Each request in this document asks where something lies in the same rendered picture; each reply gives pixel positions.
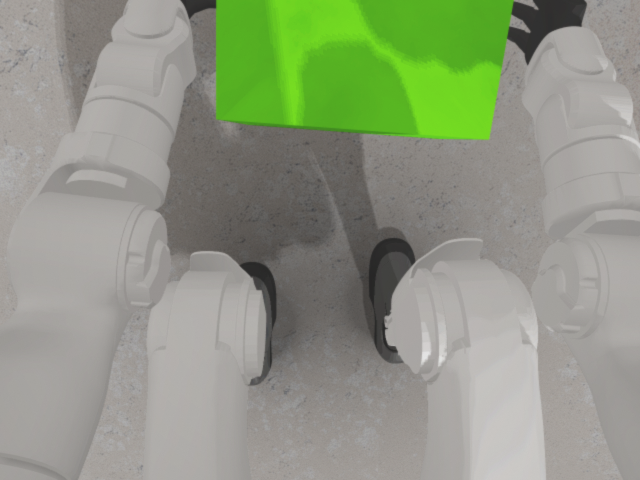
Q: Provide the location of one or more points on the robot right hand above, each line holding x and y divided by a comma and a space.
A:
551, 15

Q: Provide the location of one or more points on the left robot thigh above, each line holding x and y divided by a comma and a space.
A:
196, 415

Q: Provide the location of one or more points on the robot right forearm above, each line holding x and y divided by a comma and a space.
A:
588, 145

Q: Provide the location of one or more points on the carton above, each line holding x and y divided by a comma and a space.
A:
412, 68

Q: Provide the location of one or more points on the right robot thigh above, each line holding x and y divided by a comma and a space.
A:
460, 326

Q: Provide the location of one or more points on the robot thigh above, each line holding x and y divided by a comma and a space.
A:
196, 415
460, 326

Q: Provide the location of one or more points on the left robot upper arm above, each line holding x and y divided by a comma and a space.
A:
80, 266

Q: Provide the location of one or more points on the robot left forearm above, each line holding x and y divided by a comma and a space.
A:
120, 147

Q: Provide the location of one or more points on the right robot upper arm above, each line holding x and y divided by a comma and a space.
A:
588, 290

